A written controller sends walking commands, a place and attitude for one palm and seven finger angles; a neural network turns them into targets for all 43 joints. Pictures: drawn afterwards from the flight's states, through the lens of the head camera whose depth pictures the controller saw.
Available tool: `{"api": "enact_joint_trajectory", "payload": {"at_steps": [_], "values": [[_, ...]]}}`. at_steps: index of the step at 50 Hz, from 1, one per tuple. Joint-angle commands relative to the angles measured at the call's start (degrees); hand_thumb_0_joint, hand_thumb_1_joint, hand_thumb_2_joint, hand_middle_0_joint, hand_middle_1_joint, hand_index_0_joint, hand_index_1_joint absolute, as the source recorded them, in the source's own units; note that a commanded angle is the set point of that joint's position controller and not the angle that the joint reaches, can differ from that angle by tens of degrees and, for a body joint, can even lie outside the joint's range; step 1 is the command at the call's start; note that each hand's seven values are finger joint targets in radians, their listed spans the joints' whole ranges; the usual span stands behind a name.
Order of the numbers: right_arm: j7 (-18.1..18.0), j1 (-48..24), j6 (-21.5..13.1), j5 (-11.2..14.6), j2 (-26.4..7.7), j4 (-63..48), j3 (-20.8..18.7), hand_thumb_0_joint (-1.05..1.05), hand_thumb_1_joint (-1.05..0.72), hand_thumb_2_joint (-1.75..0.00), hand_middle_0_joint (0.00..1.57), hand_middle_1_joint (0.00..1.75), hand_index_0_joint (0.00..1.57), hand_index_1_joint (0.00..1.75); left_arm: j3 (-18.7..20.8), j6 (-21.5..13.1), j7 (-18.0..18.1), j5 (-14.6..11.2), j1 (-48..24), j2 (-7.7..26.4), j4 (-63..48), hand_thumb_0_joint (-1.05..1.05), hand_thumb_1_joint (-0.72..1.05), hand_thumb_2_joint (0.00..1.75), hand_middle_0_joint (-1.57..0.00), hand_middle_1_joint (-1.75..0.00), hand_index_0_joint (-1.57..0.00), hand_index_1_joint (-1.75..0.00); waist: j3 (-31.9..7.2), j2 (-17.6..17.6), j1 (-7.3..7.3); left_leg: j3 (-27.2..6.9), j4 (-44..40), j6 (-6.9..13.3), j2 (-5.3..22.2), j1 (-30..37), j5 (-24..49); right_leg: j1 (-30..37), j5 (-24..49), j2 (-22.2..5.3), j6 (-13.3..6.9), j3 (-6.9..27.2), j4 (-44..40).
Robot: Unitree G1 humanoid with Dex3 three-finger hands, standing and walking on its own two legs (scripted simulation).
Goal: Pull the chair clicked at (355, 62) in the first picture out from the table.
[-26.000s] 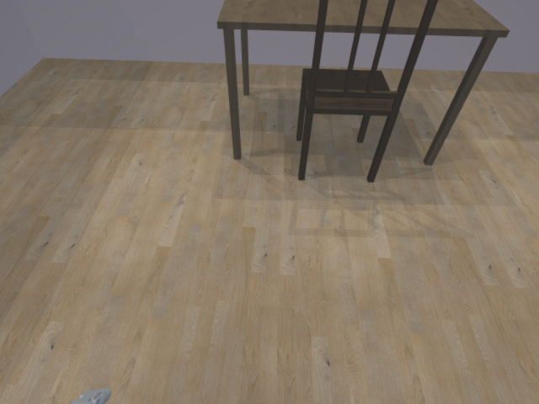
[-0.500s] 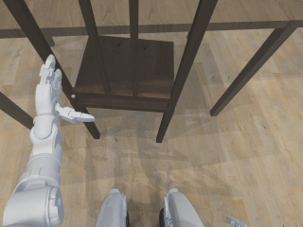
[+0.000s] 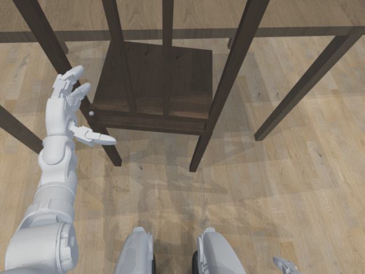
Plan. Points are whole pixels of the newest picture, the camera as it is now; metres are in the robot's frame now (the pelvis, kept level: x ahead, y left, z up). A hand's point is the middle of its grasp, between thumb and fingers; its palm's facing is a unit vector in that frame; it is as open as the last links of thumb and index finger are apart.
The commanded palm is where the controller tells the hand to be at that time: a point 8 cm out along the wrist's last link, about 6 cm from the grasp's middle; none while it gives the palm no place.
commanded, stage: hook a spindle and tug to test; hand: left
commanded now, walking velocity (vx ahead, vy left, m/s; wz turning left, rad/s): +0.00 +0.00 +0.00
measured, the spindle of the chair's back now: (123, 65) +0.55 +0.12 +0.06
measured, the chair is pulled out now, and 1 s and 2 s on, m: -0.05 -0.05 -0.05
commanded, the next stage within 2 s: open the thumb and straighten the fingers in 1.18 s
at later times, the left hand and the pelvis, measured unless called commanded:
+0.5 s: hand (97, 112) +0.45 +0.18 +0.02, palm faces +0.09 -1.00 -0.04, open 6.4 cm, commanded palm +0.42 +0.22 +0.02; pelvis +0.00 +0.00 +0.00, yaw +0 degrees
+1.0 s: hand (92, 122) +0.43 +0.18 +0.02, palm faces +0.10 -0.99 -0.03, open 4.4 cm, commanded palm +0.40 +0.23 +0.02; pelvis +0.01 -0.01 +0.00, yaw +0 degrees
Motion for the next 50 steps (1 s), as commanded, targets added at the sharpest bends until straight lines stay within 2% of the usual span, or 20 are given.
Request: {"api": "enact_joint_trajectory", "payload": {"at_steps": [1,6,9,10,13,17,18,24,25,26,27,29,34,35,36,37,38,44,47,50], "values": [[-0.69,6.89,-1.44,0.04,-9.63,-4.1,-3.31,0.0,-0.9,-0.9,0.2,0.3,0.2,0.3,2.92,-3.87,0.65,-0.5,-19.84,12.21,-10.65,0.0,-0.39,0.35,-0.36,-1.01,-0.36,-1.01,-26.3,4.04,-0.74,-1.77,-8.02,-0.15,-0.85,22.48,18.73,9.45,14.91,1.15,-1.28,0.5,-8.5],[-0.28,6.65,-1.39,-0.07,-9.32,-4.72,-3.55,0.0,-0.9,-0.9,0.2,0.3,0.2,0.3,2.0,-4.73,1.3,-0.31,-18.07,10.86,-14.37,0.0,-0.11,0.47,-0.45,-1.29,-0.45,-1.29,-29.77,6.29,0.1,-1.92,-8.16,-0.71,-0.67,26.54,22.73,9.89,17.06,1.21,-1.54,0.24,-8.11],[-0.13,6.45,-1.09,0.09,-9.27,-4.67,-3.6,0.0,-0.9,-0.9,0.2,0.3,0.2,0.3,0.75,-4.33,1.56,-0.23,-16.86,9.39,-13.67,0.0,0.06,0.54,-0.5,-1.45,-0.5,-1.45,-27.23,4.69,-0.39,-2.03,-8.62,-0.7,-0.56,25.25,21.42,9.45,16.23,1.27,-1.46,0.02,-8.52],[-0.11,6.68,-1.15,0.08,-9.24,-4.59,-3.52,0.0,-0.9,-0.9,0.2,0.3,0.2,0.3,-0.29,-4.19,1.59,-0.37,-17.79,8.06,-13.48,0.0,0.12,0.56,-0.5,-1.45,-0.5,-1.45,-26.72,4.8,-1.08,-2.17,-8.55,-0.58,-0.6,25.22,20.97,8.62,15.81,1.32,-1.43,-0.09,-8.44],[-0.25,6.88,-0.88,0.04,-9.53,-4.09,-3.62,0.0,-0.9,-0.9,0.2,0.3,0.2,0.3,0.38,-3.75,2.17,0.01,-19.06,8.83,-11.73,0.0,0.28,0.64,-0.5,-1.45,-0.5,-1.45,-24.94,2.83,-1.32,-2.41,-8.89,-0.52,-0.64,23.57,18.55,8.08,13.91,1.22,-1.33,-0.23,-8.76],[-0.3,6.63,-1.12,-0.05,-9.25,-4.42,-3.79,0.0,-0.9,-0.9,0.2,0.3,0.2,0.3,0.33,-4.86,3.03,0.19,-19.28,8.93,-15.6,0.0,0.51,0.73,-0.5,-1.45,-0.5,-1.45,-28.7,6.85,-0.17,-2.6,-9.03,-1.17,-0.51,27.96,21.93,7.79,15.29,1.07,-1.66,-0.23,-8.2],[-0.18,6.63,-1.11,-0.15,-9.09,-4.44,-3.69,0.0,-0.9,-0.9,0.2,0.3,0.2,0.3,-0.28,-4.97,3.26,0.04,-19.13,7.91,-15.93,0.0,0.56,0.76,-0.5,-1.45,-0.5,-1.45,-29.04,6.12,-0.46,-2.62,-8.99,-1.09,-0.56,28.31,22.34,8.25,15.65,1.23,-1.58,-0.33,-8.41],[-0.13,6.6,-0.44,-0.06,-9.11,-4.47,-3.43,0.0,-0.9,-0.9,0.2,0.3,0.2,0.3,1.37,-4.26,3.71,1.07,-16.89,9.81,-11.0,0.0,0.9,0.9,-0.5,-1.45,-0.5,-1.45,-24.99,2.58,-0.54,-1.5,-8.55,-0.42,-0.99,21.72,18.81,10.35,15.57,1.16,-1.3,0.53,-8.6],[-0.14,6.8,-0.48,-0.17,-9.21,-4.73,-3.44,0.0,-0.9,-0.9,0.2,0.3,0.2,0.3,1.91,-4.61,3.76,1.11,-17.79,10.55,-12.13,0.0,0.9,0.9,-0.5,-1.45,-0.5,-1.45,-25.67,4.34,-0.19,-1.81,-8.88,-0.58,-0.9,22.91,19.33,9.92,15.45,1.14,-1.54,0.27,-8.22],[0.02,6.4,-0.56,-0.11,-8.91,-4.86,-3.39,0.0,-0.9,-0.9,0.2,0.3,0.2,0.3,0.32,-4.55,3.51,0.98,-17.62,8.24,-12.02,0.0,0.9,0.9,-0.5,-1.45,-0.5,-1.45,-26.09,4.68,-0.45,-1.62,-8.83,-0.6,-1.03,23.45,19.38,9.68,15.37,1.11,-1.44,0.25,-8.41],[0.01,6.42,-0.53,-0.06,-9.19,-4.81,-3.48,0.0,-0.9,-0.9,0.2,0.3,0.2,0.3,1.77,-4.64,3.49,0.82,-17.49,10.07,-12.08,0.0,0.9,0.9,-0.5,-1.45,-0.5,-1.45,-26.25,4.32,0.05,-1.65,-8.68,-0.62,-0.91,23.23,19.42,9.97,15.47,1.13,-1.54,0.4,-8.36],[-0.09,6.34,-0.53,-0.02,-9.06,-5.04,-3.5,0.0,-0.9,-0.9,0.2,0.3,0.2,0.3,1.84,-4.79,3.01,0.28,-16.93,10.29,-13.23,0.0,0.9,0.9,-0.5,-1.45,-0.5,-1.45,-27.25,3.04,-0.08,-1.15,-8.32,-0.36,-0.96,22.81,19.75,11.81,16.74,1.17,-1.33,0.85,-8.7],[-0.23,6.03,-0.58,0.29,-9.0,-5.06,-3.58,0.0,-0.9,-0.9,0.2,0.3,0.2,0.3,0.79,-4.66,1.83,-0.29,-15.86,9.47,-14.23,0.0,0.9,0.9,-0.5,-1.45,-0.5,-1.45,-26.74,3.22,-0.27,-0.85,-8.29,-0.16,-1.02,21.89,19.38,12.62,17.39,1.09,-1.19,1.13,-8.89],[-0.27,6.12,-0.76,0.39,-8.9,-5.2,-3.65,0.0,-0.9,-0.9,0.2,0.3,0.2,0.3,-0.55,-4.62,1.62,-0.47,-15.94,7.94,-14.65,0.0,0.9,0.9,-0.5,-1.45,-0.5,-1.45,-27.12,3.31,-0.79,-0.94,-8.17,-0.08,-1.02,22.69,19.54,11.97,17.33,1.14,-1.15,1.15,-8.78],[-0.28,5.97,-0.85,0.41,-8.88,-5.02,-3.63,0.0,-0.9,-0.9,0.2,0.3,0.2,0.3,-0.5,-4.45,1.5,-0.6,-15.42,7.69,-14.53,0.0,0.9,0.9,-0.5,-1.45,-0.5,-1.45,-26.84,4.14,-0.56,-0.94,-8.34,-0.22,-1.02,23.14,19.48,11.47,17.06,1.09,-1.17,0.97,-8.98],[-0.38,6.11,-0.87,0.31,-9.14,-4.99,-3.73,0.0,-0.9,-0.9,0.2,0.3,0.2,0.3,1.33,-4.55,1.64,-0.75,-15.15,9.9,-15.62,0.0,0.9,0.9,-0.5,-1.45,-0.5,-1.45,-27.88,3.31,0.12,-1.15,-8.26,-0.23,-0.9,23.03,20.18,12.51,17.66,1.06,-1.2,1.02,-8.6],[-0.39,5.85,-0.96,0.4,-8.82,-5.28,-3.75,0.0,-0.9,-0.9,0.2,0.3,0.2,0.3,0.7,-4.53,1.58,-0.91,-14.16,9.05,-16.75,0.0,0.9,0.9,-0.5,-1.45,-0.5,-1.45,-28.74,3.85,0.12,-0.77,-8.21,-0.14,-1.08,23.56,20.99,13.37,18.68,1.05,-1.1,1.23,-8.84],[-0.6,5.22,-1.35,0.59,-8.65,-5.27,-3.55,0.0,-0.9,-0.9,0.2,0.3,0.2,0.3,1.63,-4.15,1.51,-1.34,-11.33,9.86,-16.91,0.0,0.9,0.9,-0.5,-1.45,-0.5,-1.45,-26.01,1.56,0.31,-0.31,-8.17,0.06,-1.22,20.2,18.79,14.79,18.28,1.0,-0.88,1.63,-9.23],[-0.7,4.71,-1.65,0.65,-8.51,-5.84,-3.57,0.0,-0.9,-0.9,0.2,0.3,0.2,0.3,2.19,-4.43,1.14,-1.7,-8.49,10.19,-19.2,0.0,0.9,0.9,-0.5,-1.45,-0.5,-1.45,-27.54,3.73,1.41,-0.1,-8.33,-0.12,-1.25,22.05,21.32,15.59,20.36,0.93,-1.17,1.64,-8.79],[-0.52,4.42,-1.97,0.88,-8.45,-6.22,-3.53,0.0,-0.9,-0.9,0.2,0.3,0.2,0.3,0.6,-3.94,0.37,-2.55,-5.34,7.94,-19.53,0.0,0.9,0.9,-0.5,-1.45,-0.5,-1.45,-26.26,2.88,1.17,-0.15,-8.57,-0.11,-1.21,22.02,21.33,15.5,20.41,1.13,-1.17,1.42,-9.18]]}}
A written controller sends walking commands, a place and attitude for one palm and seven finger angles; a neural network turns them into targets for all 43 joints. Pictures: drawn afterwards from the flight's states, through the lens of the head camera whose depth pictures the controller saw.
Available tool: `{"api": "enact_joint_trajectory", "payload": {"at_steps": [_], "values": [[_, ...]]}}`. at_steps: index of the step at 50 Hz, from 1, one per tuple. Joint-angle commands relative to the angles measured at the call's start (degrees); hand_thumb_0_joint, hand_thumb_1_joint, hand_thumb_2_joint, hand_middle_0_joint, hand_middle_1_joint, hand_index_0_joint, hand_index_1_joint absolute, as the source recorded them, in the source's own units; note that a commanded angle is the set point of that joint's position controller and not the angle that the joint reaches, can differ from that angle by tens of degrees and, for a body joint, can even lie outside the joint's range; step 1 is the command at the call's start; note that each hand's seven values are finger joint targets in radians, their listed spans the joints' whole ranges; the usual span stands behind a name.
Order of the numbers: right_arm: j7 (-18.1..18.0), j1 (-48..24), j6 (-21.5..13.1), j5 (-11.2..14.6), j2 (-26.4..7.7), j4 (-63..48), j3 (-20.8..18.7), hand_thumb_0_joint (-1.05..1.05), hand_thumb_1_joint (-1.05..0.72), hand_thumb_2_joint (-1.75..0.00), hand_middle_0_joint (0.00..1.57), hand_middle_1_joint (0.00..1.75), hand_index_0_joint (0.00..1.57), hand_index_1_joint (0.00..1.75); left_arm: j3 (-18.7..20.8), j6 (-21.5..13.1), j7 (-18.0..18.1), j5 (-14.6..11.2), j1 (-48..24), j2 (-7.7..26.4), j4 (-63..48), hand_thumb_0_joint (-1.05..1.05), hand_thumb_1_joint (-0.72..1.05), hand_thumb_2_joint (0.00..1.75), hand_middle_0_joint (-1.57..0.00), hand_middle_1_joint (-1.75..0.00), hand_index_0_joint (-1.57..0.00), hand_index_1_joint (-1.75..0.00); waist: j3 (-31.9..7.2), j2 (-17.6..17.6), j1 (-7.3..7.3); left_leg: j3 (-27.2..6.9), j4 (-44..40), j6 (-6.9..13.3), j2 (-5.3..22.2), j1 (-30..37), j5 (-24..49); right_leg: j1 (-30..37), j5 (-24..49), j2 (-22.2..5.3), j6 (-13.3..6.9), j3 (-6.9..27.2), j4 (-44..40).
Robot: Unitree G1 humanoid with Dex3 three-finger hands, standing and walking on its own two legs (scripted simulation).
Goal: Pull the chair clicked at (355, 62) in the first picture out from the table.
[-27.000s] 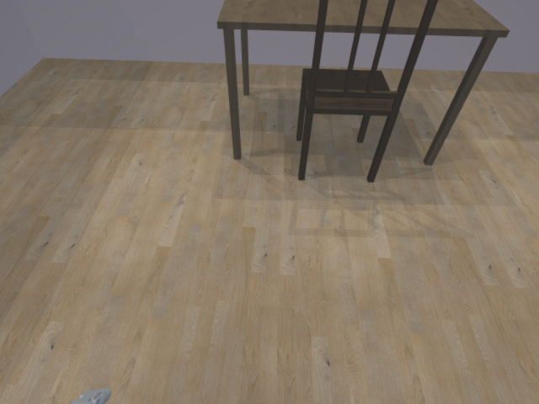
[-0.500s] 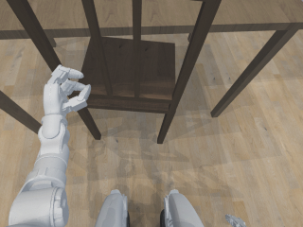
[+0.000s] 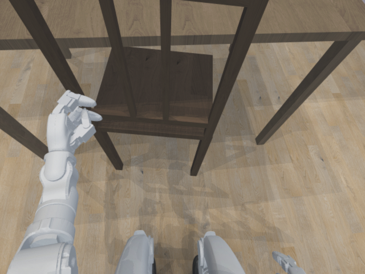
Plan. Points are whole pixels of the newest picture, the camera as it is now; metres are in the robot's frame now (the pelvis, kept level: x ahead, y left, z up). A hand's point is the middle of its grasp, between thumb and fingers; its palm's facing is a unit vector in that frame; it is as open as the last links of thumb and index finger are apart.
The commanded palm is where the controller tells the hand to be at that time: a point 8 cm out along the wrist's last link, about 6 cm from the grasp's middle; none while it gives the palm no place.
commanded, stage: hook a spindle and tug to test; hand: left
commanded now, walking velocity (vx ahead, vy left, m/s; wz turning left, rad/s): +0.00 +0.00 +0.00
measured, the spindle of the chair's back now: (123, 71) +0.55 +0.13 +0.05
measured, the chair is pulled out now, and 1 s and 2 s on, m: -0.05 -0.05 -0.05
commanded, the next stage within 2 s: open the thumb and straighten the fingers in 0.18 s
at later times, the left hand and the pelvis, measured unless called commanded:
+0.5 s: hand (90, 137) +0.40 +0.19 +0.01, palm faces +0.07 -1.00 -0.04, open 6.6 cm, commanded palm +0.38 +0.24 +0.01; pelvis +0.00 +0.01 +0.00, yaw +0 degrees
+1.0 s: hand (91, 132) +0.41 +0.19 +0.01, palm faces +0.09 -0.99 -0.05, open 17.0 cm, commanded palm +0.38 +0.24 +0.01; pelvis -0.01 +0.00 +0.00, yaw +0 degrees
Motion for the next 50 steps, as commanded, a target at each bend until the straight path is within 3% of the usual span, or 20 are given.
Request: {"api": "enact_joint_trajectory", "payload": {"at_steps": [1,5,6,10,13,14,15,19,21,24,25,26,28,33,36,42,43,44,47,50], "values": [[-0.45,4.91,-2.17,0.48,-8.79,-5.16,-3.12,0.0,-0.9,-0.9,0.2,0.3,0.2,0.3,0.25,-3.92,-1.0,-1.5,-13.7,8.99,-13.2,0.0,0.9,0.9,-0.5,-1.45,-0.5,-1.45,-25.44,3.32,-0.01,-0.46,-7.7,0.29,-1.31,20.16,21.64,12.95,20.67,0.81,-0.67,0.88,-8.74],[-0.63,4.53,-2.75,0.66,-9.01,-5.24,-3.3,0.0,-0.9,-0.9,0.2,0.3,0.2,0.3,-1.31,-3.69,-1.36,-2.12,-13.9,7.59,-15.56,0.0,0.9,0.9,-0.5,-1.45,-0.5,-1.45,-24.64,4.31,-0.25,-1.05,-8.06,0.22,-1.25,21.39,20.8,11.2,18.81,0.84,-0.85,0.49,-8.95],[-0.65,4.36,-2.86,0.63,-9.04,-5.22,-3.41,0.0,-0.9,-0.9,0.2,0.3,0.2,0.3,-0.5,-3.79,-1.18,-2.08,-12.77,8.16,-16.19,0.0,0.9,0.9,-0.5,-1.45,-0.5,-1.45,-25.59,3.86,0.5,-1.25,-8.23,0.04,-1.21,21.97,20.77,11.36,18.34,0.79,-0.86,0.34,-8.77],[-1.12,4.44,-3.34,0.46,-9.18,-4.4,-3.29,0.0,-0.9,-0.9,0.2,0.3,0.2,0.3,-1.2,-4.07,-0.18,-1.58,-16.91,8.14,-15.69,0.0,0.9,0.9,-0.5,-1.45,-0.5,-1.45,-23.44,2.86,-0.96,-1.8,-7.67,0.18,-1.17,20.84,18.81,8.91,16.36,0.77,-0.75,0.27,-8.5],[-1.21,4.08,-3.53,0.21,-9.2,-4.47,-3.2,0.0,-0.9,-0.9,0.2,0.3,0.2,0.3,0.02,-4.43,0.49,-0.89,-17.08,9.39,-15.34,0.0,0.9,0.9,-0.5,-1.45,-0.5,-1.45,-24.62,4.13,0.02,-2.04,-7.89,-0.17,-1.24,21.75,18.6,8.36,15.28,0.65,-1.02,0.06,-8.14],[-1.11,4.0,-3.58,0.09,-9.09,-4.63,-3.23,0.0,-0.9,-0.9,0.2,0.3,0.2,0.3,0.53,-4.23,0.44,-0.74,-13.28,8.99,-13.32,0.0,0.9,0.9,-0.5,-1.45,-0.5,-1.45,-24.47,3.64,0.84,-2.03,-7.85,-0.3,-1.27,21.47,19.3,8.47,15.56,0.73,-1.14,-0.13,-7.71],[-0.75,4.32,-3.38,0.06,-9.54,-4.99,-3.19,0.0,-0.9,-0.9,0.2,0.3,0.2,0.3,-1.13,-3.56,0.3,0.77,-13.15,9.56,-13.86,0.0,0.78,0.84,-0.5,-1.45,-0.5,-1.45,-25.66,5.7,0.62,-2.27,-8.1,-0.34,-1.09,23.06,20.61,8.03,16.1,0.71,-1.29,-0.21,-7.38],[-0.46,3.74,-2.88,0.38,-9.15,-6.15,-3.28,0.0,-0.9,-0.9,0.2,0.3,0.2,0.3,-0.93,-2.06,0.31,-0.34,-11.81,8.63,-17.2,0.0,0.3,0.61,-0.5,-1.45,-0.5,-1.45,-27.46,4.68,1.29,-1.98,-8.68,-0.45,-1.22,24.08,21.55,10.85,17.33,0.73,-1.18,-0.23,-8.31],[-0.55,3.58,-3.04,0.67,-9.11,-6.19,-3.24,0.0,-0.9,-0.9,0.2,0.3,0.2,0.3,-1.22,-1.52,0.37,-1.28,-10.99,7.64,-17.32,0.0,0.05,0.49,-0.5,-1.45,-0.5,-1.45,-26.93,2.97,0.76,-2.05,-8.62,-0.25,-1.13,23.58,21.37,10.89,17.55,0.88,-1.01,-0.26,-8.64],[-0.77,3.59,-3.2,0.72,-9.04,-5.89,-3.19,0.0,-0.9,-0.9,0.2,0.3,0.2,0.3,-0.23,-1.63,0.6,-1.51,-11.06,8.77,-17.57,0.0,-0.31,0.32,-0.5,-1.45,-0.5,-1.45,-25.46,2.16,0.84,-1.58,-8.61,-0.03,-1.33,20.96,19.62,12.17,17.21,0.76,-0.85,0.17,-8.98],[-0.8,3.82,-3.33,0.68,-9.12,-5.98,-3.13,0.0,-0.9,-0.9,0.2,0.3,0.2,0.3,0.13,-1.86,0.74,-1.42,-10.98,9.22,-17.6,0.0,-0.43,0.26,-0.47,-1.38,-0.47,-1.38,-24.91,2.61,0.84,-1.79,-8.64,-0.05,-1.31,21.23,19.98,11.56,17.17,0.88,-0.98,0.12,-8.78],[-0.89,3.86,-3.3,0.57,-9.1,-5.2,-3.02,0.0,-0.9,-0.9,0.2,0.3,0.2,0.3,-0.74,-2.24,0.91,-0.7,-13.87,8.91,-16.09,0.0,-0.55,0.2,-0.45,-1.3,-0.45,-1.3,-23.46,2.48,-0.15,-2.1,-8.41,-0.2,-1.16,20.71,18.96,9.38,15.97,0.82,-0.92,-0.12,-8.39],[-0.76,4.04,-3.63,0.32,-8.96,-4.81,-3.15,0.0,-0.9,-0.9,0.2,0.3,0.2,0.3,-2.41,-2.86,1.07,-0.13,-15.31,6.99,-15.91,0.0,-0.55,0.2,-0.4,-1.16,-0.4,-1.16,-22.97,2.85,-0.5,-2.33,-8.21,-0.17,-1.19,21.03,18.01,8.01,14.56,0.81,-0.99,-0.25,-8.41],[-0.5,4.07,-3.58,0.35,-9.29,-4.9,-3.29,0.0,-0.9,-0.9,0.2,0.3,0.2,0.3,-2.44,-2.93,0.38,0.09,-13.21,7.13,-14.37,0.0,-0.55,0.2,-0.27,-0.8,-0.27,-0.8,-24.01,4.4,0.32,-2.5,-8.72,-0.55,-1.14,22.75,18.15,7.5,13.81,0.87,-1.39,-0.43,-8.52],[-0.49,4.11,-3.28,0.45,-9.51,-5.21,-3.27,0.0,-0.9,-0.9,0.2,0.3,0.2,0.3,-1.09,-2.33,0.67,-0.13,-12.83,8.54,-14.23,0.0,-0.55,0.2,-0.2,-0.58,-0.2,-0.58,-24.47,4.02,0.74,-2.39,-8.87,-0.47,-1.2,22.19,18.48,8.56,14.35,0.77,-1.34,-0.27,-8.47],[-0.72,4.1,-3.15,0.24,-9.33,-5.11,-2.95,0.0,-0.9,-0.9,0.2,0.3,0.2,0.3,0.17,-2.88,2.17,0.18,-17.49,9.97,-14.19,0.0,-0.55,0.2,-0.05,-0.14,-0.05,-0.14,-24.04,3.35,0.11,-2.01,-8.39,-0.03,-1.46,19.97,16.1,9.08,13.23,0.76,-1.05,0.23,-8.7],[-0.73,4.22,-3.18,0.14,-9.39,-5.12,-3.03,0.0,-0.9,-0.9,0.2,0.3,0.2,0.3,1.18,-3.16,2.34,0.61,-17.02,11.28,-13.86,0.0,-0.55,0.2,-0.02,-0.07,-0.02,-0.07,-24.67,3.64,0.68,-2.16,-8.41,-0.21,-1.37,19.98,15.98,9.15,12.84,0.81,-1.15,0.23,-8.34],[-0.66,3.99,-3.27,0.1,-9.19,-5.19,-2.93,0.0,-0.9,-0.9,0.2,0.3,0.2,0.3,-0.12,-3.49,2.31,0.44,-17.97,9.77,-14.84,0.0,-0.55,0.2,0.0,0.0,0.0,0.0,-25.49,4.01,0.24,-1.92,-8.15,-0.05,-1.52,20.45,16.56,9.59,13.55,0.8,-1.07,0.4,-8.48],[-0.67,4.43,-3.25,0.15,-9.37,-4.75,-3.03,0.0,-0.9,-0.9,0.2,0.3,0.2,0.3,0.3,-3.46,1.8,0.5,-17.26,10.42,-13.18,0.0,-0.55,0.2,0.0,0.0,0.0,0.0,-25.74,2.76,-0.11,-1.84,-7.7,0.01,-1.32,20.13,17.36,9.97,14.75,0.87,-1.0,0.44,-8.34],[-0.41,4.77,-3.26,0.3,-9.49,-5.33,-3.13,0.0,-0.9,-0.9,0.2,0.3,0.2,0.3,-0.52,-2.93,0.51,0.22,-14.59,9.61,-13.27,0.0,-0.55,0.2,0.0,0.0,0.0,0.0,-26.27,4.88,0.5,-1.71,-8.04,-0.11,-1.4,21.19,19.09,10.6,15.98,0.95,-1.3,0.32,-8.36]]}}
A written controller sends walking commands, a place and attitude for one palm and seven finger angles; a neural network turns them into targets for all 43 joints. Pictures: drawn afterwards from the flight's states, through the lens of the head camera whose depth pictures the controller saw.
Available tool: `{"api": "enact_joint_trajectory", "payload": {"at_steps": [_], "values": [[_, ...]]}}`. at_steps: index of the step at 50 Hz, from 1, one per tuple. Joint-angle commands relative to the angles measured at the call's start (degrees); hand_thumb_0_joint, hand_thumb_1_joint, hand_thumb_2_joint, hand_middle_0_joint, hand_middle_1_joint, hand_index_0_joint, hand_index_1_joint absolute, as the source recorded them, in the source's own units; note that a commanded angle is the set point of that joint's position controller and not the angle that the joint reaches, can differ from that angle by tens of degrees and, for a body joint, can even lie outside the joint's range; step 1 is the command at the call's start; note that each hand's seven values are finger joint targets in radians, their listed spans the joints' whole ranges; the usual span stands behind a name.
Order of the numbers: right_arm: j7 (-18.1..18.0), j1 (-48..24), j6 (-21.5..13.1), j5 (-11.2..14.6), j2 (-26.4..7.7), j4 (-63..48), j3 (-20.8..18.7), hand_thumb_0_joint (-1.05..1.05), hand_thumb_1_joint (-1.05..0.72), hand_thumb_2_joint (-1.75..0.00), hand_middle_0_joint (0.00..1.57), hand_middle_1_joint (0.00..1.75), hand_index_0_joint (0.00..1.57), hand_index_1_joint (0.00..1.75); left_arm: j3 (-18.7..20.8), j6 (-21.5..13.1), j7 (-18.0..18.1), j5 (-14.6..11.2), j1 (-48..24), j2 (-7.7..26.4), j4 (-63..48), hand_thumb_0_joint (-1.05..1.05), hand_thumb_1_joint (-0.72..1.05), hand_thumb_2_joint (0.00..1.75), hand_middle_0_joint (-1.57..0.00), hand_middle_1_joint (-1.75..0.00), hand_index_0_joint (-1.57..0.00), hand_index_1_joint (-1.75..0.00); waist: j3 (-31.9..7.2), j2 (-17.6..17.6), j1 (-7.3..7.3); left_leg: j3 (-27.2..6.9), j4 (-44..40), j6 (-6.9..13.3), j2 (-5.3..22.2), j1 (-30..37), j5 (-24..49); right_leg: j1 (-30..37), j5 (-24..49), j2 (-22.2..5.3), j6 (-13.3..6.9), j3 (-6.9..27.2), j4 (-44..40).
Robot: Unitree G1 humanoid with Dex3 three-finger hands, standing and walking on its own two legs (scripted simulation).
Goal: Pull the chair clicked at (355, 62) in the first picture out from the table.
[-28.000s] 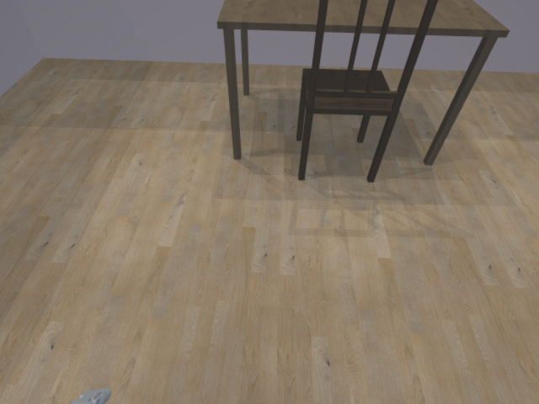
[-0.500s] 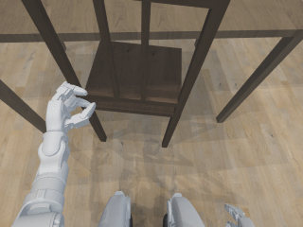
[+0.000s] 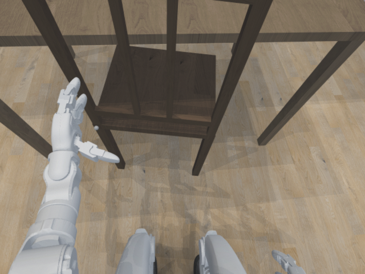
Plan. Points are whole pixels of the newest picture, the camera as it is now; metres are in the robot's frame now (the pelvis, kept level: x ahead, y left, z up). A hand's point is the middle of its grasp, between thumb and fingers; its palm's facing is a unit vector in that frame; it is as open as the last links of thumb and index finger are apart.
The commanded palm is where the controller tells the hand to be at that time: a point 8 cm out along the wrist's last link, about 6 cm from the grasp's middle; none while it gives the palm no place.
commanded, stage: open the thumb and straighten the fingers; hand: left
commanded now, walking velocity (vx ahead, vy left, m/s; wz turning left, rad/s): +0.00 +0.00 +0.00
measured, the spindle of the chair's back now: (128, 68) +0.55 +0.12 +0.06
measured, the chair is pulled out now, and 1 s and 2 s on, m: -0.05 -0.05 -0.05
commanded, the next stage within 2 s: draw the fingers out of the gap in 0.02 s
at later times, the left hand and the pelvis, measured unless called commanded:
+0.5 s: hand (92, 156) +0.36 +0.18 +0.01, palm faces +0.08 -1.00 -0.04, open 17.5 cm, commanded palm +0.33 +0.23 +0.02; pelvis +0.01 +0.00 +0.01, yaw +0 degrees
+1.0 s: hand (88, 194) +0.28 +0.18 +0.02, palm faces +0.08 -1.00 -0.05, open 17.5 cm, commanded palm +0.25 +0.23 +0.02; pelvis +0.00 -0.01 +0.00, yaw +2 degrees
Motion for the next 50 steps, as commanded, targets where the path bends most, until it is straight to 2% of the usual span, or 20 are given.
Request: {"api": "enact_joint_trajectory", "payload": {"at_steps": [1,3,5,6,9,10,13,15,16,25,26,27,29,34,39,40,43,45,48,50], "values": [[-0.27,4.67,-1.82,0.47,-9.35,-5.44,-3.48,0.0,-0.9,-0.9,0.2,0.3,0.2,0.3,0.84,-3.44,-1.54,-0.95,-13.95,9.04,-11.27,0.0,-0.55,0.2,0.0,0.0,0.0,0.0,-26.47,4.1,0.03,-1.5,-9.1,-0.58,-0.86,22.77,19.18,10.72,15.9,1.28,-1.59,0.36,-9.14],[-0.2,4.56,-1.63,0.59,-9.26,-5.47,-3.62,0.0,-0.9,-0.9,0.2,0.3,0.2,0.3,-0.42,-2.71,-1.9,-1.38,-14.1,7.34,-10.95,0.0,-0.55,0.2,0.0,0.0,0.0,0.0,-24.9,3.56,-0.43,-1.49,-9.27,-0.53,-0.85,22.41,18.61,9.98,15.42,1.26,-1.44,0.19,-9.58],[-0.27,4.72,-1.61,0.73,-9.41,-5.6,-3.57,0.0,-0.9,-0.9,0.2,0.3,0.2,0.3,0.04,-2.46,-1.8,-1.81,-14.12,7.78,-11.18,0.0,-0.55,0.2,0.0,0.0,0.0,0.0,-24.29,2.75,-0.46,-1.67,-9.44,-0.34,-0.85,21.82,17.81,9.97,14.74,1.39,-1.43,0.22,-9.72],[-0.75,5.02,-1.4,0.66,-10.04,-4.97,-3.57,0.0,-0.9,-0.9,0.2,0.3,0.2,0.3,3.86,-2.86,-1.21,-1.4,-19.77,13.82,-13.01,0.0,-0.55,0.2,0.0,0.0,0.0,0.0,-24.93,2.89,-0.63,-1.78,-9.38,-0.28,-0.64,21.67,17.71,10.54,15.04,1.18,-1.29,0.6,-9.7],[-0.53,4.38,-1.67,0.7,-8.91,-6.13,-3.47,0.0,-0.9,-0.9,0.2,0.3,0.2,0.3,2.53,-3.12,-1.06,-1.8,-13.04,10.15,-14.28,0.0,-0.55,0.2,0.0,0.0,0.0,0.0,-26.52,3.31,0.83,-0.96,-9.79,-0.29,-1.13,22.41,19.84,13.63,17.36,1.22,-1.33,0.76,-9.93],[-0.4,4.46,-1.8,0.7,-8.85,-6.58,-3.47,0.0,-0.9,-0.9,0.2,0.3,0.2,0.3,3.19,-3.31,-1.1,-2.25,-10.27,10.4,-15.01,0.0,-0.55,0.2,0.0,0.0,0.0,0.0,-27.05,3.15,1.58,-0.89,-9.97,-0.3,-1.15,22.77,20.78,14.78,18.2,1.37,-1.47,0.77,-9.91],[0.1,3.72,-1.75,0.92,-8.53,-7.02,-3.63,0.0,-0.9,-0.9,0.2,0.3,0.2,0.3,1.76,-3.24,-1.67,-2.66,-3.5,8.15,-15.84,0.0,-0.55,0.2,0.0,0.0,0.0,0.0,-25.53,0.94,1.72,-0.3,-10.06,-0.19,-1.14,21.51,21.63,16.13,20.32,1.34,-1.21,0.8,-10.18],[0.42,3.42,-1.89,1.12,-8.47,-7.86,-3.78,0.0,-0.9,-0.9,0.2,0.3,0.2,0.3,0.78,-3.15,-2.11,-2.9,0.78,7.1,-18.23,0.0,-0.55,0.2,0.0,0.0,0.0,0.0,-25.36,2.78,2.21,-0.1,-10.47,-0.25,-1.17,22.25,21.96,16.33,20.44,1.41,-1.35,0.77,-10.3],[0.48,3.14,-1.86,1.26,-8.53,-7.93,-3.78,0.0,-0.9,-0.9,0.2,0.3,0.2,0.3,1.17,-2.98,-2.2,-3.11,2.75,7.24,-18.33,0.0,-0.55,0.2,0.0,0.0,0.0,0.0,-24.36,1.03,2.25,-0.28,-10.74,-0.28,-1.07,21.74,21.95,16.45,20.63,1.38,-1.27,0.56,-10.34],[-0.54,0.64,-3.93,1.05,-8.15,-8.27,-3.88,0.0,-0.9,-0.9,0.2,0.3,0.2,0.3,-2.25,-5.55,-1.23,-3.63,4.43,4.92,-29.73,0.0,-0.55,0.2,0.0,0.0,0.0,0.0,-21.35,3.42,1.2,-1.45,-10.52,-0.35,-0.89,23.87,19.68,11.95,16.58,1.22,-1.47,0.12,-9.97],[-0.49,0.17,-4.22,0.85,-8.05,-8.38,-3.87,0.0,-0.9,-0.9,0.2,0.3,0.2,0.3,-2.26,-5.71,-1.24,-3.69,6.6,4.55,-30.3,0.0,-0.55,0.2,0.0,0.0,0.0,0.0,-22.5,3.97,1.95,-1.39,-10.52,-0.46,-1.03,24.11,19.66,12.41,16.44,1.02,-1.43,0.16,-9.83],[-0.55,-0.13,-4.36,0.91,-8.14,-8.42,-3.91,0.0,-0.9,-0.9,0.2,0.3,0.2,0.3,-2.42,-5.71,-1.3,-3.59,8.02,4.51,-30.0,0.0,-0.55,0.2,0.0,0.0,0.0,0.0,-21.6,2.9,1.81,-1.61,-10.59,-0.55,-0.95,23.95,19.34,11.98,16.07,1.05,-1.48,-0.09,-9.7],[-0.45,-0.94,-4.74,0.9,-8.12,-8.77,-3.83,0.0,-0.9,-0.9,0.2,0.3,0.2,0.3,-4.22,-5.47,-1.72,-3.3,9.8,3.4,-31.59,0.0,-0.55,0.2,0.0,0.0,0.0,0.0,-21.72,4.63,2.18,-1.87,-10.76,-0.74,-1.01,24.31,19.16,11.58,15.33,0.94,-1.69,-0.32,-9.38],[-0.2,-2.51,-4.95,1.29,-8.02,-10.98,-3.86,0.0,-0.9,-0.9,0.2,0.3,0.2,0.3,-6.71,-2.46,-2.52,-4.19,18.91,0.78,-34.77,0.0,-0.55,0.2,0.0,0.0,0.0,0.0,-21.49,2.79,3.29,-2.03,-11.55,-0.59,-1.22,23.74,17.8,12.88,14.17,0.91,-1.62,-0.74,-9.85],[-0.54,-3.58,-5.14,1.3,-7.44,-12.27,-3.66,0.0,-0.9,-0.9,0.2,0.3,0.2,0.3,-4.48,-1.78,-1.04,-4.53,23.11,1.94,-37.8,0.0,-0.55,0.2,0.0,0.0,0.0,0.0,-19.1,-0.96,3.74,-1.48,-10.66,-0.17,-1.69,19.42,14.6,13.94,13.32,0.82,-1.32,-0.28,-9.96],[-0.63,-3.59,-5.32,1.28,-7.34,-12.38,-3.51,0.0,-0.9,-0.9,0.2,0.3,0.2,0.3,-4.22,-2.3,-0.71,-4.23,23.19,2.59,-38.81,0.0,-0.55,0.2,0.0,0.0,0.0,0.0,-18.36,0.84,3.87,-1.69,-10.62,-0.18,-1.68,19.26,13.94,13.07,12.15,0.92,-1.56,-0.31,-9.73],[-0.75,-4.38,-6.0,0.98,-7.0,-12.38,-3.36,0.0,-0.9,-0.9,0.2,0.3,0.2,0.3,-5.52,-3.55,-0.64,-3.94,22.24,1.69,-41.32,0.0,-0.55,0.2,0.0,0.0,0.0,0.0,-18.23,0.92,3.25,-1.54,-9.48,0.03,-1.89,18.27,12.13,12.02,10.56,0.83,-1.46,0.16,-9.63],[-0.93,-4.22,-6.46,1.05,-7.17,-12.7,-3.4,0.0,-0.9,-0.9,0.2,0.3,0.2,0.3,-5.17,-4.21,-1.1,-4.09,25.1,2.51,-43.21,0.0,-0.55,0.2,0.0,0.0,0.0,0.0,-19.22,1.94,3.59,-1.66,-9.34,0.07,-1.9,18.42,12.28,12.5,10.2,0.95,-1.74,0.21,-9.45],[-0.91,-4.68,-7.07,1.22,-7.11,-13.13,-3.25,0.0,-0.9,-0.9,0.2,0.3,0.2,0.3,-8.56,-3.5,-2.8,-4.64,29.69,-0.48,-44.45,0.0,-0.55,0.2,0.0,0.0,0.0,0.0,-19.24,1.85,3.35,-1.69,-9.28,0.12,-1.96,18.93,12.63,12.4,10.59,0.9,-1.64,-0.09,-9.49],[-1.18,-4.37,-7.29,1.48,-7.53,-13.43,-3.36,0.0,-0.9,-0.9,0.2,0.3,0.2,0.3,-7.36,-2.48,-3.66,-5.3,32.88,1.02,-45.01,0.0,-0.55,0.2,0.0,0.0,0.0,0.0,-18.6,2.25,3.66,-1.93,-9.39,0.16,-1.93,18.31,12.31,12.54,10.06,1.03,-1.8,-0.11,-9.72]]}}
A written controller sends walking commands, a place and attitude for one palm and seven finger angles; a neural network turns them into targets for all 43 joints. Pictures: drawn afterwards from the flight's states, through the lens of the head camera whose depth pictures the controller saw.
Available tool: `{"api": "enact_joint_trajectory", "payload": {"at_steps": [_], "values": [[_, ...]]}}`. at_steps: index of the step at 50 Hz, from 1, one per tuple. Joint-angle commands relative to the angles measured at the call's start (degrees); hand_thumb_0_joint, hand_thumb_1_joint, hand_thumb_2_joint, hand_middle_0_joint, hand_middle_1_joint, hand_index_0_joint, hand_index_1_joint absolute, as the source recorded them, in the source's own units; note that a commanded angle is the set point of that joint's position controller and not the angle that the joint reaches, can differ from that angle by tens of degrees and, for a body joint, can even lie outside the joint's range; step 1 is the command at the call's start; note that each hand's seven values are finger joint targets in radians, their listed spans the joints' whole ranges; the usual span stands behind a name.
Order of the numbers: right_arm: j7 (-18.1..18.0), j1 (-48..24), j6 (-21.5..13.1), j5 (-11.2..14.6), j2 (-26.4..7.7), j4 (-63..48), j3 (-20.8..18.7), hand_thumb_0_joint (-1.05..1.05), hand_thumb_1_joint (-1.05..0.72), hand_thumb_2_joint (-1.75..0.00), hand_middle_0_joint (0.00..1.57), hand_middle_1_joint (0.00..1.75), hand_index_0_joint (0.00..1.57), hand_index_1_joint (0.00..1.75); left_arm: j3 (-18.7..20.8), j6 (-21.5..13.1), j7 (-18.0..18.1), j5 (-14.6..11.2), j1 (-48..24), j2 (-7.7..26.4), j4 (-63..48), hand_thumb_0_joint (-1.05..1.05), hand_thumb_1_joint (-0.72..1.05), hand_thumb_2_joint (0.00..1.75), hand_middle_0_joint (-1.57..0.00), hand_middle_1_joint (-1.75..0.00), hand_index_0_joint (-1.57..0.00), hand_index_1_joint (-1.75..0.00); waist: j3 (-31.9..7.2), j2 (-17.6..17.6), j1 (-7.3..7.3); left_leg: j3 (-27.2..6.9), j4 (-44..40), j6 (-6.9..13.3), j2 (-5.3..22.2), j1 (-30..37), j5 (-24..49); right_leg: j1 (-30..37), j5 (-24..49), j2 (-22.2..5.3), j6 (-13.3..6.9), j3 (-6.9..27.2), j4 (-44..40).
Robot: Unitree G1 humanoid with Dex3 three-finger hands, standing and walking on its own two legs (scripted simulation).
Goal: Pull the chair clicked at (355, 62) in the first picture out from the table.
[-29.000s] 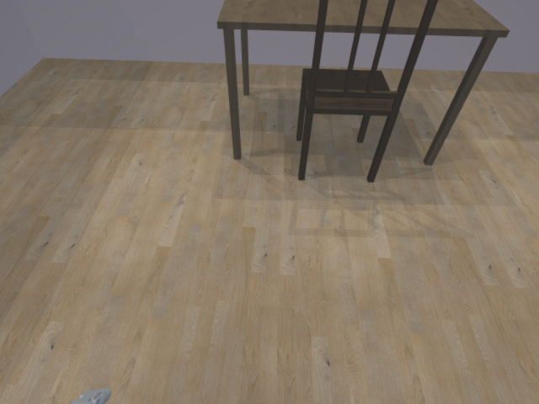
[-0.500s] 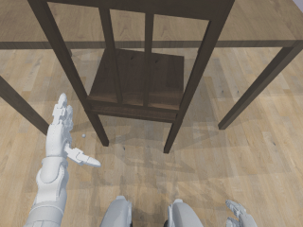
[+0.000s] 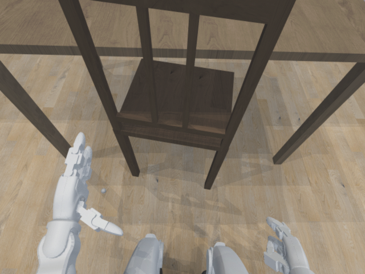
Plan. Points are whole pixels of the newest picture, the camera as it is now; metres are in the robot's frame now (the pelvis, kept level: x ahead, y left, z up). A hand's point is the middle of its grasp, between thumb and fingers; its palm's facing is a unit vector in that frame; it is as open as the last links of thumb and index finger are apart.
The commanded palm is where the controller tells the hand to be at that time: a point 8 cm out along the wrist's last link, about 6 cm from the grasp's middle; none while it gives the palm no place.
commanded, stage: aim the fingers beside a spindle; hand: left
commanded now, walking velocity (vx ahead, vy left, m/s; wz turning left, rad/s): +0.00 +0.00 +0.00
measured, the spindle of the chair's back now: (150, 78) +0.55 +0.11 +0.06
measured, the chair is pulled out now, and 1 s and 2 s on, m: -0.05 -0.05 -0.05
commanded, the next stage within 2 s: push the fingers through the gap in 2.00 s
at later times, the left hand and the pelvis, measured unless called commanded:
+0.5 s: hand (106, 179) +0.30 +0.18 +0.02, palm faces +0.03 -1.00 -0.04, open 17.1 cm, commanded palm +0.28 +0.23 +0.02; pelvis +0.00 +0.00 +0.00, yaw +0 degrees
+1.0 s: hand (101, 171) +0.32 +0.19 +0.02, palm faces +0.04 -1.00 -0.05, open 16.9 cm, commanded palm +0.29 +0.24 +0.02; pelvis +0.00 +0.00 +0.00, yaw +0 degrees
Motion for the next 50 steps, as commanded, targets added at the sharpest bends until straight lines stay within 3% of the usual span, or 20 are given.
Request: {"api": "enact_joint_trajectory", "payload": {"at_steps": [1,2,5,10,11,14,18,26,28,31,34,38,40,41,46,50], "values": [[-1.05,-0.61,-3.76,0.59,-8.08,-8.02,-3.1,0.0,-0.9,-0.9,0.2,0.3,0.2,0.3,0.78,-3.55,-2.14,-2.58,-5.3,4.29,-14.9,0.0,-0.55,0.2,0.0,0.0,0.0,0.0,-16.82,1.18,-1.85,-0.36,-9.38,1.02,-1.36,14.13,12.55,7.87,11.67,1.36,-0.65,1.48,-10.61],[-1.44,-0.38,-3.9,0.49,-8.38,-7.2,-3.32,0.0,-0.9,-0.9,0.2,0.3,0.2,0.3,2.96,-3.64,-2.02,-2.52,-6.42,6.57,-14.3,0.0,-0.55,0.21,0.0,-0.01,0.0,-0.01,-16.68,0.65,-1.74,-0.38,-8.78,0.96,-1.18,13.38,11.96,7.25,11.07,1.42,-0.59,1.66,-10.34],[-1.99,-0.25,-4.4,0.27,-8.41,-6.63,-3.09,0.0,-0.9,-0.9,0.2,0.3,0.2,0.3,4.7,-3.78,-1.44,-2.04,-10.28,8.37,-13.95,0.0,-0.54,0.22,-0.01,-0.02,-0.01,-0.02,-15.4,1.45,-1.74,-0.58,-7.96,1.05,-1.23,11.33,9.93,5.44,8.31,1.49,-0.77,1.9,-9.77],[-1.96,0.25,-4.99,0.17,-8.59,-7.18,-3.14,0.0,-0.9,-0.9,0.2,0.3,0.2,0.3,4.64,-2.71,-1.11,-1.76,-8.56,8.25,-14.93,0.0,-0.53,0.24,-0.02,-0.03,-0.02,-0.03,-20.09,3.96,-0.53,-0.73,-8.68,0.85,-1.16,14.69,13.85,6.91,11.32,1.33,-1.08,1.42,-8.78],[-1.78,0.24,-4.92,0.23,-8.44,-7.43,-3.0,0.0,-0.9,-0.9,0.2,0.3,0.2,0.3,3.29,-2.03,-1.4,-1.66,-7.94,6.78,-14.58,0.0,-0.53,0.24,-0.03,-0.04,-0.03,-0.04,-20.55,3.29,-0.78,-0.61,-8.89,0.85,-1.13,15.35,14.5,7.31,12.13,1.25,-0.87,1.26,-8.98],[-1.73,0.54,-4.6,0.51,-8.66,-7.53,-3.26,0.0,-0.9,-0.9,0.2,0.3,0.2,0.3,4.19,-0.02,-1.64,-2.28,-6.09,7.41,-13.62,0.0,-0.52,0.26,-0.03,-0.04,-0.03,-0.04,-20.87,1.31,-0.58,-0.26,-8.86,0.91,-1.03,14.87,15.27,8.98,13.74,1.32,-0.57,1.61,-9.6],[-1.68,0.87,-4.09,0.67,-8.67,-7.5,-3.18,0.0,-0.9,-0.9,0.2,0.3,0.2,0.3,5.45,1.42,-1.14,-2.19,-7.29,8.0,-11.67,0.0,-0.51,0.27,-0.04,-0.06,-0.04,-0.06,-18.48,0.05,-0.76,-0.14,-9.08,0.88,-0.99,13.0,14.87,9.44,14.05,1.29,-0.46,1.53,-9.74],[-1.55,1.63,-4.92,0.2,-8.31,-6.65,-3.19,0.0,-0.9,-0.9,0.2,0.3,0.2,0.3,5.75,-1.72,-0.16,-1.75,-9.45,8.67,-14.04,0.0,-0.5,0.3,-0.06,-0.08,-0.06,-0.08,-20.09,2.26,-0.97,-0.03,-8.82,0.72,-0.91,15.29,18.21,9.57,16.63,1.19,-0.66,1.62,-9.28],[-1.54,1.74,-4.91,0.23,-8.43,-6.21,-3.22,0.0,-0.9,-0.9,0.2,0.3,0.2,0.3,5.13,-1.66,-0.69,-1.74,-9.36,7.94,-11.79,0.0,-0.5,0.3,-0.06,-0.08,-0.06,-0.08,-18.6,0.8,-1.71,0.1,-8.54,0.86,-0.84,14.7,17.68,9.01,16.72,1.34,-0.48,1.64,-9.61],[-1.54,1.76,-4.9,0.38,-8.77,-6.0,-3.32,0.0,-0.9,-0.9,0.2,0.3,0.2,0.3,5.0,-1.38,-1.49,-1.69,-9.68,7.84,-10.59,0.0,-0.5,0.3,-0.06,-0.08,-0.06,-0.08,-18.3,2.24,-1.47,-0.21,-9.09,0.66,-0.78,15.28,17.67,8.1,15.95,1.31,-0.68,1.25,-9.35],[-1.71,1.63,-4.73,0.44,-8.95,-5.91,-3.4,0.0,-0.9,-0.9,0.2,0.3,0.2,0.3,5.25,-0.57,-1.98,-2.15,-11.54,7.89,-9.56,0.0,-0.5,0.3,-0.06,-0.08,-0.06,-0.08,-18.44,1.37,-1.71,0.0,-9.14,0.81,-0.85,15.01,16.33,8.3,15.13,1.29,-0.49,1.51,-10.0],[-1.84,1.73,-4.89,0.44,-8.84,-6.23,-3.43,0.0,-0.9,-0.9,0.2,0.3,0.2,0.3,6.71,-0.99,-1.7,-2.28,-11.79,9.32,-11.72,0.0,-0.5,0.3,-0.06,-0.08,-0.06,-0.08,-20.79,2.38,-0.73,-0.19,-9.78,0.62,-0.72,17.19,18.71,9.27,16.49,1.2,-0.66,1.32,-9.6],[-1.8,1.77,-5.03,0.3,-8.63,-6.06,-3.33,0.0,-0.9,-0.9,0.2,0.3,0.2,0.3,6.2,-1.36,-1.15,-2.16,-13.23,9.3,-12.7,0.0,-0.5,0.3,-0.06,-0.08,-0.06,-0.08,-21.18,4.0,-1.1,-0.38,-9.62,0.64,-0.68,18.13,19.51,8.6,16.6,1.21,-0.72,1.28,-9.42],[-1.69,1.91,-4.92,0.29,-8.57,-5.9,-3.3,0.0,-0.9,-0.9,0.2,0.3,0.2,0.3,7.26,-1.28,-0.99,-2.12,-11.9,9.67,-11.61,0.0,-0.5,0.3,-0.06,-0.08,-0.06,-0.08,-20.77,3.06,-0.67,-0.41,-9.92,0.45,-0.6,17.99,19.52,8.8,16.58,1.24,-0.67,1.1,-9.44],[-1.49,1.85,-4.26,0.33,-8.81,-5.43,-3.18,0.0,-0.9,-0.9,0.2,0.3,0.2,0.3,6.76,-0.76,-1.22,-1.75,-13.87,8.86,-7.09,0.0,-0.5,0.3,-0.06,-0.08,-0.06,-0.08,-18.27,1.08,-1.73,-0.06,-9.44,0.65,-0.8,15.01,16.85,8.36,15.54,1.27,-0.47,1.37,-9.94],[-1.66,1.78,-4.31,0.56,-9.07,-5.82,-3.27,0.0,-0.9,-0.9,0.2,0.3,0.2,0.3,6.09,-0.74,-2.26,-1.95,-16.39,8.82,-7.34,0.0,-0.5,0.3,-0.06,-0.08,-0.06,-0.08,-19.05,2.88,-1.52,-0.36,-10.11,0.62,-0.72,16.27,16.18,8.05,14.0,1.33,-0.82,1.29,-10.12]]}}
